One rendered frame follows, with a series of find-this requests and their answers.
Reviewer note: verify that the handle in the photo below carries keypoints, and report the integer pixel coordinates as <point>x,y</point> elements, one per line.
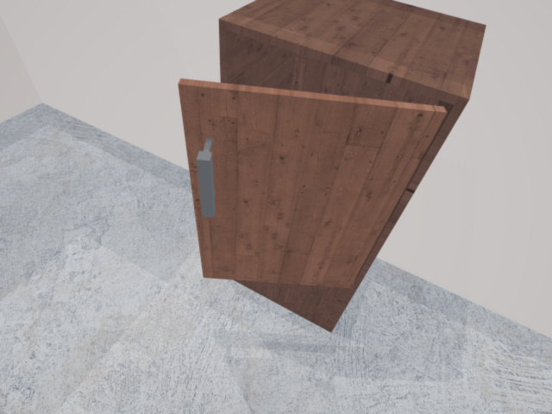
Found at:
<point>206,180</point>

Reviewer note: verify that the cupboard door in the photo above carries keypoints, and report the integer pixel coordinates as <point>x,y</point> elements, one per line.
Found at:
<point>305,182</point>

